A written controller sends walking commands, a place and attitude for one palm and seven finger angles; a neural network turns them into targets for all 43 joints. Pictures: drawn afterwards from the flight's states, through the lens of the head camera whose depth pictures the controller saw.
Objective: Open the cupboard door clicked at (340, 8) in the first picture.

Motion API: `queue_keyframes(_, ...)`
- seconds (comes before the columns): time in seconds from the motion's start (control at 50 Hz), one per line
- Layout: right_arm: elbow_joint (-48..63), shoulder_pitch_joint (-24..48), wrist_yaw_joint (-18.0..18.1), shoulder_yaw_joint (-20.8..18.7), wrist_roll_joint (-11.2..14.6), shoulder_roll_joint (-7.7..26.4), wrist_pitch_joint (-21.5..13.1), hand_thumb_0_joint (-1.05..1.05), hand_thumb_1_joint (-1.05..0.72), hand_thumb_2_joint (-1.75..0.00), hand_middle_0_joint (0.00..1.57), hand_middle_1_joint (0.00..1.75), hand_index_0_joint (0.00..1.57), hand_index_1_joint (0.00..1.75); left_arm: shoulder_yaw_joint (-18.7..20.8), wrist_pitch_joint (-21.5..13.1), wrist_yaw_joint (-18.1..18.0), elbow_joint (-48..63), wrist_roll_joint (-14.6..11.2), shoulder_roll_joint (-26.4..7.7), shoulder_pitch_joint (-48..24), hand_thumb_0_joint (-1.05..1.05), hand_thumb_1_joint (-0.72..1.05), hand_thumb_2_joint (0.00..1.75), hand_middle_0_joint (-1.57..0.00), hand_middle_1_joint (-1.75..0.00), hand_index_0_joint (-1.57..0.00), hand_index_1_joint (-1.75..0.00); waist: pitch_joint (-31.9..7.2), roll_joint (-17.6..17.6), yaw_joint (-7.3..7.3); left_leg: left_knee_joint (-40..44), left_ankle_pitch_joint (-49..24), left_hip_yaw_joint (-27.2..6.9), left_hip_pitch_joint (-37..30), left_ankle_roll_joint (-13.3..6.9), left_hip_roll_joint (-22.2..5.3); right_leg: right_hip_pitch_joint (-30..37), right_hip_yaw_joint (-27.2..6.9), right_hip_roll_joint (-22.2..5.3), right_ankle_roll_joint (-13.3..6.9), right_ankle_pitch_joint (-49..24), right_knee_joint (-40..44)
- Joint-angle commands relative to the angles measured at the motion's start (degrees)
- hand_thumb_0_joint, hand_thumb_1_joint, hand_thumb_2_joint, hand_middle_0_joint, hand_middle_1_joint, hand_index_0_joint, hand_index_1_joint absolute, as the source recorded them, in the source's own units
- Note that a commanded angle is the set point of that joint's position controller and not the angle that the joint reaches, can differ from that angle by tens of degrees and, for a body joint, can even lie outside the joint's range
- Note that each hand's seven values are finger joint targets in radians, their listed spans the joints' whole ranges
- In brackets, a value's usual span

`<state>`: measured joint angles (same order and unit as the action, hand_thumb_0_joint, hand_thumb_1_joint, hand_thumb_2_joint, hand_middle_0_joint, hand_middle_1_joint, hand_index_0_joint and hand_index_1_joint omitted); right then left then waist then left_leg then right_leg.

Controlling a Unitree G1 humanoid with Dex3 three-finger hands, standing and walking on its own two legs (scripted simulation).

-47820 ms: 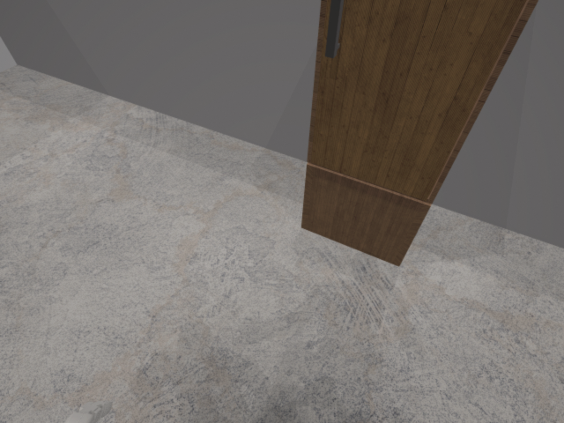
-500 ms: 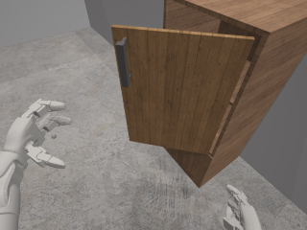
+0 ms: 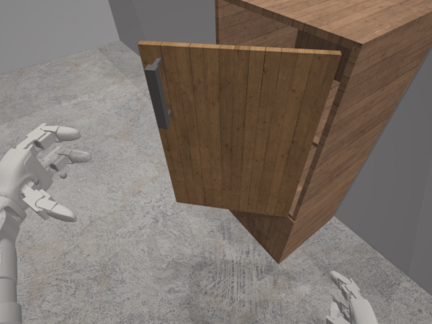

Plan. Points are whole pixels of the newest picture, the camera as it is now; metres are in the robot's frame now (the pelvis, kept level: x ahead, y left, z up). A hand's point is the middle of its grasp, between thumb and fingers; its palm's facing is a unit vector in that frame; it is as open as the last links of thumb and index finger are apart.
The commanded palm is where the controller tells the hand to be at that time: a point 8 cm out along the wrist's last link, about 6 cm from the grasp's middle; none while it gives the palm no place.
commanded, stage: raise the hand with hooked fingers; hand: left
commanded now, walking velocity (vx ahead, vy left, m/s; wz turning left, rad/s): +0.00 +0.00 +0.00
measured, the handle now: (161, 94) +0.56 +0.18 +0.14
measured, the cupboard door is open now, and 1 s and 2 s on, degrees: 43 43 43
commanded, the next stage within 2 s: move the hooked fingers beside the handle in 0.22 s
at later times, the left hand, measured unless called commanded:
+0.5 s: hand (69, 171) +0.30 +0.27 +0.16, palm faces +0.00 -1.00 -0.06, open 14.0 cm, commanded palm +0.28 +0.31 +0.17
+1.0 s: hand (92, 140) +0.38 +0.26 +0.16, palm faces -0.05 -1.00 -0.02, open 14.0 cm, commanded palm +0.36 +0.31 +0.16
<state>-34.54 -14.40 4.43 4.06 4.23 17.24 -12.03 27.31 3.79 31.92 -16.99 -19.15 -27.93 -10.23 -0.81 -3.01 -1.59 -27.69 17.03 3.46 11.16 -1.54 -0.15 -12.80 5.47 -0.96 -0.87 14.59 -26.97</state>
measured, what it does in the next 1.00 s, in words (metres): stands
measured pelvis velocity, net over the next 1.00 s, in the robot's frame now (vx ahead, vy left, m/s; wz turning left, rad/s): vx -0.01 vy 0.00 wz -0.01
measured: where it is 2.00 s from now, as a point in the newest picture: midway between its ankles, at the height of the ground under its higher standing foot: outside the picture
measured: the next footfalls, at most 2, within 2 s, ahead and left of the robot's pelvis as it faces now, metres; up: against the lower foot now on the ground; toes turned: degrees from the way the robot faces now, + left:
none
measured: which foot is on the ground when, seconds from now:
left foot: down 0.00-1.00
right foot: down 0.00-1.00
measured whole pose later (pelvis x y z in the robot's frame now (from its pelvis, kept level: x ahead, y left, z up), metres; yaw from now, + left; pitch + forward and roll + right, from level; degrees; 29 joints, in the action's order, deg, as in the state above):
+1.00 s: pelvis -0.01 +0.00 +0.00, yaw +0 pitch +4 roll +0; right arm -37.6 -19.3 5.8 3.3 4.3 18.8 -9.6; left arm 25.2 -3.0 30.9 -46.5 -14.0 -32.9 -33.9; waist -1.4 -1.6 2.4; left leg -30.9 17.2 3.7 17.9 -1.6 -0.3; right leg -19.6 5.1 -1.0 -1.1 14.6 -30.0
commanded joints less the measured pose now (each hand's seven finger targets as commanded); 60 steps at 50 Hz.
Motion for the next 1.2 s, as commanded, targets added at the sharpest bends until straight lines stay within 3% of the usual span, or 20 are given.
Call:
queue_keyframes(0.0, 9.17, 5.81, 0.94, -2.73, 0.0, 6.1, -3.52, 0.0, -0.9, -0.9, 0.2, 0.3, 0.2, 0.3, 6.42, -4.04, -0.98, 11.88, -1.4, -18.27, -17.23, 0.0, -0.5, 0.3, -0.3, -1.2, -0.3, -1.2, -12.45, -1.99, -0.87, 2.58, -18.34, -4.13, -4.39, -0.24, 0.42, 4.31, -2.48, 1.14, -0.77, -18.2, 2.04)
queue_keyframes(0.06, 9.12, 6.05, 1.26, -2.62, 0.14, 5.89, -3.57, 0.0, -0.9, -0.9, 0.2, 0.3, 0.2, 0.3, 5.05, -4.18, -1.15, 12.97, -0.89, -17.61, -18.56, 0.0, -0.5, 0.3, -0.3, -1.2, -0.3, -1.2, -12.25, -3.43, -0.66, 2.48, -17.98, -4.01, -5.21, -0.26, 0.43, 4.43, -2.69, 1.04, -0.79, -17.81, 2.26)
queue_keyframes(0.1, 9.16, 5.99, 1.49, -2.68, 0.07, 5.88, -3.61, 0.0, -0.9, -0.9, 0.2, 0.3, 0.2, 0.3, 5.48, -4.28, -1.01, 12.65, -0.85, -17.88, -17.98, 0.0, -0.5, 0.3, -0.3, -1.2, -0.3, -1.2, -13.63, -2.76, -0.58, 2.43, -18.49, -3.96, -5.71, -0.47, 0.5, 4.95, -2.64, 0.99, -0.66, -18.75, 2.21)
queue_keyframes(0.16, 8.8, 5.95, 1.47, -2.61, 0.11, 5.93, -3.52, 0.0, -0.9, -0.9, 0.2, 0.3, 0.2, 0.3, 5.77, -4.03, -0.66, 10.6, -1.27, -17.85, -16.36, 0.0, -0.5, 0.3, -0.3, -1.2, -0.3, -1.2, -11.65, 0.04, -0.71, 2.24, -17.65, -4.0, -4.57, -0.61, 0.5, 4.59, -2.77, 1.0, -0.44, -18.73, 2.32)
queue_keyframes(0.22, 8.78, 6.41, 1.57, -2.66, 0.29, 5.99, -3.5, 0.0, -0.9, -0.9, 0.2, 0.3, 0.2, 0.3, 5.19, -3.8, -0.41, 10.45, -1.23, -17.27, -17.31, 0.0, -0.5, 0.3, -0.3, -1.2, -0.3, -1.2, -11.85, -1.97, -0.44, 2.27, -17.14, -3.86, -4.74, -0.55, 0.61, 3.89, -2.71, 0.83, -0.44, -18.31, 2.28)
queue_keyframes(0.3, 8.98, 6.4, 1.58, -2.59, 0.4, 6.04, -3.28, 0.0, -0.9, -0.9, 0.2, 0.3, 0.2, 0.3, 4.65, -3.57, -0.35, 9.97, -1.15, -17.11, -17.68, 0.0, -0.5, 0.3, -0.3, -1.2, -0.3, -1.2, -11.57, 0.09, -0.33, 2.43, -16.17, -3.99, -3.95, -0.59, 0.65, 3.82, -2.71, 0.89, -0.26, -17.27, 2.31)
queue_keyframes(0.38, 7.67, 5.85, 2.18, -2.52, 0.41, 6.36, -3.16, 0.0, -0.9, -0.9, 0.2, 0.3, 0.2, 0.3, 4.03, -4.47, -0.9, 6.03, -0.64, -18.47, -25.16, 0.0, -0.5, 0.3, -0.3, -1.2, -0.3, -1.2, -9.97, 0.23, 1.0, 2.29, -12.45, -4.06, -3.13, -0.7, 0.66, 1.86, -3.59, 0.77, -0.22, -13.15, 3.28)
queue_keyframes(0.44, 7.04, 5.29, 2.81, -2.44, 0.53, 6.41, -3.27, 0.0, -0.9, -0.9, 0.2, 0.3, 0.2, 0.3, 0.26, -5.5, -0.98, 3.83, 0.51, -16.41, -31.55, 0.0, -0.5, 0.3, -0.3, -1.2, -0.3, -1.2, -10.89, -1.39, 2.31, 2.27, -10.47, -4.34, -3.72, -0.65, 0.59, 0.18, -3.5, 0.62, -0.32, -10.37, 3.2)
queue_keyframes(0.5, 7.04, 4.91, 2.78, -2.54, 0.38, 6.67, -3.37, 0.0, -0.9, -0.9, 0.2, 0.3, 0.2, 0.3, 1.64, -6.5, -1.41, 1.9, 1.08, -18.6, -32.93, 0.0, -0.5, 0.3, -0.3, -1.2, -0.3, -1.2, -13.85, -2.4, 1.42, 2.05, -11.95, -4.55, -4.03, -0.66, 0.69, 2.16, -3.82, 0.42, -0.71, -11.69, 2.57)
queue_keyframes(0.6, 6.67, 3.58, 2.09, -2.83, 0.18, 7.47, -2.61, 0.0, -0.9, -0.9, 0.2, 0.3, 0.2, 0.3, 4.42, -6.15, -1.28, -6.15, 1.19, -20.86, -30.22, 0.0, -0.5, 0.3, -0.3, -1.2, -0.3, -1.2, -13.13, 1.65, 0.62, 1.65, -13.03, -3.92, -0.3, -0.84, 0.54, 3.06, -4.12, 0.06, -0.55, -14.38, 1.78)
queue_keyframes(0.66, 6.61, 2.72, 1.97, -2.99, 0.32, 7.98, -2.16, 0.0, -0.9, -0.9, 0.2, 0.3, 0.2, 0.3, 3.49, -6.32, -1.17, -8.68, 1.81, -21.67, -34.7, 0.0, -0.5, 0.3, -0.3, -1.2, -0.3, -1.2, -12.0, 0.97, 1.28, 1.26, -12.18, -3.88, 0.66, -0.71, 0.35, 1.45, -4.34, -0.01, -0.69, -12.99, 1.54)
queue_keyframes(0.7, 6.9, 1.95, 2.09, -3.24, 0.35, 8.04, -2.1, 0.0, -0.9, -0.9, 0.2, 0.3, 0.2, 0.3, 2.32, -7.25, -1.14, -7.86, 2.27, -21.3, -38.31, 0.0, -0.5, 0.3, -0.3, -1.2, -0.3, -1.2, -14.54, -0.95, 1.87, 1.17, -12.63, -3.91, -0.48, -0.73, 0.41, 1.27, -4.18, 0.09, -0.68, -13.13, 1.11)
queue_keyframes(0.76, 6.15, 0.16, 2.12, -3.44, 0.11, 8.61, -1.68, 0.0, -0.9, -0.9, 0.2, 0.3, 0.2, 0.3, 3.82, -8.29, -1.27, -10.98, 2.34, -23.53, -39.14, 0.0, -0.5, 0.3, -0.3, -1.2, -0.3, -1.2, -15.33, 1.55, 2.19, 0.37, -13.57, -3.88, 0.31, -0.91, 0.15, 1.52, -4.42, 0.17, -0.64, -14.24, 0.81)
queue_keyframes(0.84, 5.14, -1.78, 2.22, -3.82, 0.22, 9.14, -1.12, 0.0, -0.9, -0.9, 0.2, 0.3, 0.2, 0.3, 2.26, -9.38, -0.65, -15.36, 3.14, -23.21, -43.56, 0.0, -0.5, 0.3, -0.3, -1.2, -0.3, -1.2, -15.37, -0.36, 3.38, 0.0, -12.86, -3.89, 0.89, -0.85, 0.23, -0.81, -4.21, 0.25, -0.64, -13.39, 0.28)
queue_keyframes(0.9, 4.88, -2.87, 2.15, -4.0, 0.07, 9.22, -0.91, 0.0, -0.9, -0.9, 0.2, 0.3, 0.2, 0.3, 0.59, -10.67, -0.61, -15.28, 3.7, -22.68, -47.69, 0.0, -0.5, 0.3, -0.3, -1.2, -0.3, -1.2, -18.2, -2.29, 3.88, -0.31, -14.54, -4.33, -1.14, -0.73, 0.11, -1.22, -4.04, 0.43, -0.9, -14.17, -0.13)
queue_keyframes(0.96, 4.2, -4.1, 2.11, -4.05, -0.02, 9.62, -0.27, 0.0, -0.9, -0.9, 0.2, 0.3, 0.2, 0.3, 0.66, -11.13, -0.82, -18.44, 3.58, -23.07, -48.46, 0.0, -0.5, 0.3, -0.3, -1.2, -0.3, -1.2, -17.37, -0.32, 4.08, -0.43, -15.53, -4.46, -0.25, -0.66, -0.18, -1.7, -3.73, 0.44, -0.97, -14.9, -0.29)
queue_keyframes(1.02, 4.01, -5.09, 1.76, -4.21, -0.2, 9.76, 0.08, 0.0, -0.9, -0.9, 0.2, 0.3, 0.2, 0.3, 1.82, -11.1, -1.39, -20.94, 4.18, -23.85, -48.0, 0.0, -0.5, 0.3, -0.3, -1.2, -0.3, -1.2, -18.04, -1.86, 3.51, -0.61, -17.55, -4.8, -0.38, -0.45, -0.15, -2.15, -3.48, 0.6, -1.19, -16.14, -0.83)
queue_keyframes(1.06, 3.38, -6.09, 1.65, -4.34, -0.24, 10.19, 0.87, 0.0, -0.9, -0.9, 0.2, 0.3, 0.2, 0.3, 1.27, -11.31, -1.52, -23.51, 4.6, -24.29, -50.22, 0.0, -0.5, 0.3, -0.3, -1.2, -0.3, -1.2, -16.59, 1.47, 4.38, -0.65, -16.5, -4.62, 1.27, -0.52, -0.42, -2.81, -3.41, 0.58, -0.95, -15.63, -0.76)
queue_keyframes(1.12, 3.51, -6.5, 1.6, -4.36, -0.39, 9.93, 1.07, 0.0, -0.9, -0.9, 0.2, 0.3, 0.2, 0.3, -0.66, -12.45, -2.14, -22.44, 5.41, -22.95, -54.72, 0.0, -0.5, 0.3, -0.3, -1.2, -0.3, -1.2, -18.71, -2.23, 4.92, -0.76, -16.76, -5.1, -0.73, -0.29, -0.44, -4.17, -3.46, 0.73, -1.07, -14.55, -0.97)
queue_keyframes(1.18, 2.77, -7.67, 1.57, -4.51, -0.63, 10.06, 1.76, 0.0, -0.9, -0.9, 0.2, 0.3, 0.2, 0.3, 0.31, -13.64, -2.83, -24.42, 5.51, -24.01, -56.79, 0.0, -0.5, 0.3, -0.3, -1.2, -0.3, -1.2, -19.6, -0.14, 5.48, -1.21, -18.1, -5.23, -0.86, -0.37, -0.73, -3.92, -3.48, 0.95, -0.93, -15.76, -1.16)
